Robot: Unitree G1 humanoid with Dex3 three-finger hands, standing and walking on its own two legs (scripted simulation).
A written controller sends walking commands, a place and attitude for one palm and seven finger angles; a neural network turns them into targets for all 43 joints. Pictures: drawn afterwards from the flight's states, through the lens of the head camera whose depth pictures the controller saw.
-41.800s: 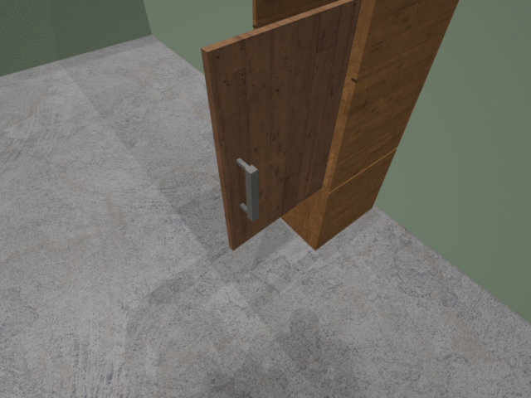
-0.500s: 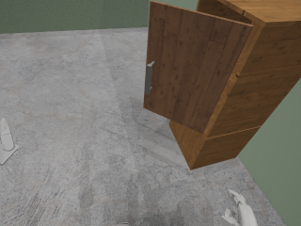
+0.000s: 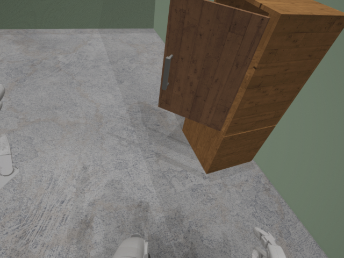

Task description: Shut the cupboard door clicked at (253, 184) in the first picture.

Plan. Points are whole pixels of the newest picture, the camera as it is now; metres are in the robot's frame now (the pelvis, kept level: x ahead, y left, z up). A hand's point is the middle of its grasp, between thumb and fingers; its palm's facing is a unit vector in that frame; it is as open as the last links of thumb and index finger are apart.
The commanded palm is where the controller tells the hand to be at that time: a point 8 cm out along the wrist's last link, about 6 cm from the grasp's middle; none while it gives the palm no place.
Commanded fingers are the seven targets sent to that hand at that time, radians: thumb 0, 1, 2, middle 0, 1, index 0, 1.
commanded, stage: stop stepping back and stand still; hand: left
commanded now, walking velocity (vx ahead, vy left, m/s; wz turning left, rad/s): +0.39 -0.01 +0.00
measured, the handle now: (167, 72) +0.95 +0.05 -0.07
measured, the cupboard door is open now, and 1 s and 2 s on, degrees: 45 45 45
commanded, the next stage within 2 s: let the arm hang, fingers relaxed in 1.52 s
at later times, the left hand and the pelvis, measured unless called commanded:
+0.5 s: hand out of the picture +0.08 +0.33 +0.23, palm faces +0.46 -0.82 -0.35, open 7.5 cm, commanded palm +0.03 +0.35 +0.20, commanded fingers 0.00 0.90 0.90 -0.20 -0.30 -0.20 -0.30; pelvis -0.15 +0.07 +0.01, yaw -7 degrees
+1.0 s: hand out of the picture +0.07 +0.35 +0.19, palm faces +0.47 -0.78 -0.41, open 7.5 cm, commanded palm +0.02 +0.38 +0.20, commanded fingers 0.00 0.90 0.90 -0.20 -0.30 -0.20 -0.30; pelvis -0.13 +0.09 +0.02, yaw -3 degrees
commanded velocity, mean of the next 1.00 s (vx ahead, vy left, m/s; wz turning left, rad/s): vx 0.17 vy -0.10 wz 0.00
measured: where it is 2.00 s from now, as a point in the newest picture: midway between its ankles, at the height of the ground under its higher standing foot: outside the picture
